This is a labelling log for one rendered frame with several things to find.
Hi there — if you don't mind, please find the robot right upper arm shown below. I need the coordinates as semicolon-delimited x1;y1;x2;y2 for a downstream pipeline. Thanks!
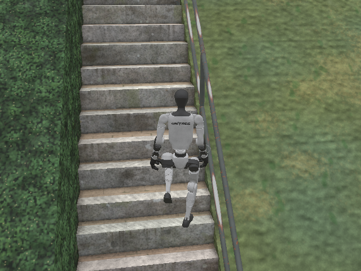
193;114;204;146

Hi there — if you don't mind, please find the left robot forearm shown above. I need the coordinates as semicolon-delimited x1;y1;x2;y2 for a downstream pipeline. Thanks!
151;136;161;160

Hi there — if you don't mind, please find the robot left upper arm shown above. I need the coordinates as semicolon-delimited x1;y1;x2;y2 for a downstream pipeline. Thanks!
155;113;169;145

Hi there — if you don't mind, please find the right robot forearm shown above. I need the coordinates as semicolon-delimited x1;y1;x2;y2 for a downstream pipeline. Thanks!
198;138;208;158

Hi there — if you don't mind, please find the left robot hand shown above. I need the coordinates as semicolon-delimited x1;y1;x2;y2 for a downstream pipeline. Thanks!
150;157;161;170

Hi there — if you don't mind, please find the right robot hand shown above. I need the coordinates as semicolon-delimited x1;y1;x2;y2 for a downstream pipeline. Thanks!
197;156;208;168

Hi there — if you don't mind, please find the humanoid robot torso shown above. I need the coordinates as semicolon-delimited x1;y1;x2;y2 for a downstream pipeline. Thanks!
168;111;194;169

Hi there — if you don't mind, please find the robot left thigh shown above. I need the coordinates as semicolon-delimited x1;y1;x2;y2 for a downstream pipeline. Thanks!
161;152;173;169

